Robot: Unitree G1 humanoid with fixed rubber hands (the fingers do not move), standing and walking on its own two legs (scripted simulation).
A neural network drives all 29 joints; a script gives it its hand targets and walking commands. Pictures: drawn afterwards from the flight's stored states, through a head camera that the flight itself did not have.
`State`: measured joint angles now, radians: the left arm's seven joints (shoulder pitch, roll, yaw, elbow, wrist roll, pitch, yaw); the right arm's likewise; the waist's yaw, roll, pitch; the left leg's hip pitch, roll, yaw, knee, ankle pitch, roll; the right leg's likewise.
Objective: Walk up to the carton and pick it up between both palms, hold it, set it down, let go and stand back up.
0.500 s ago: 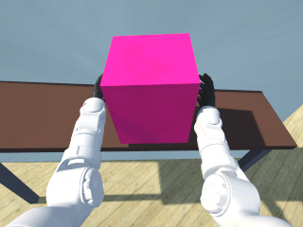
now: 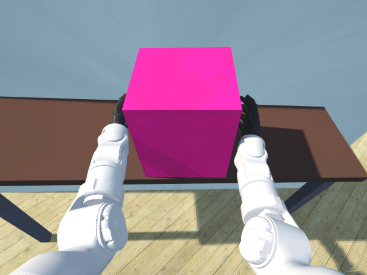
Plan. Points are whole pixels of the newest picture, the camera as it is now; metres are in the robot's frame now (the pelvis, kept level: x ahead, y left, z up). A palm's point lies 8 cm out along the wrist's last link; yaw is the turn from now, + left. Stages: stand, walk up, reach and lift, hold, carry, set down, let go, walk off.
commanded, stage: set down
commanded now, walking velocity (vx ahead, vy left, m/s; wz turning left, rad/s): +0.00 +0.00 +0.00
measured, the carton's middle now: (185, 116) +0.45 +0.03 +0.07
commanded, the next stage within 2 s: none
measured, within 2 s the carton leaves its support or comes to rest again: rests again in 0.62 s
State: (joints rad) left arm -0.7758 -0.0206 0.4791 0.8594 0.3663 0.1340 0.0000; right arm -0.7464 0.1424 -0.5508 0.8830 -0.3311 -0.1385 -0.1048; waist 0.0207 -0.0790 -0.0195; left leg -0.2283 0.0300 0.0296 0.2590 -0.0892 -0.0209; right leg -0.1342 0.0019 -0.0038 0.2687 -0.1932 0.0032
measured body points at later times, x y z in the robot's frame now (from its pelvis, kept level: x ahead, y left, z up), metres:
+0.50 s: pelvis +0.00 +0.00 +0.00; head +0.03 +0.03 +0.45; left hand +0.41 +0.18 +0.07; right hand +0.41 -0.12 +0.10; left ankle +0.02 +0.13 -0.75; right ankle -0.04 -0.12 -0.75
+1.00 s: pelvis +0.00 +0.01 +0.00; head +0.05 +0.04 +0.44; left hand +0.42 +0.17 +0.06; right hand +0.40 -0.13 +0.07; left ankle +0.02 +0.13 -0.75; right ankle -0.04 -0.12 -0.75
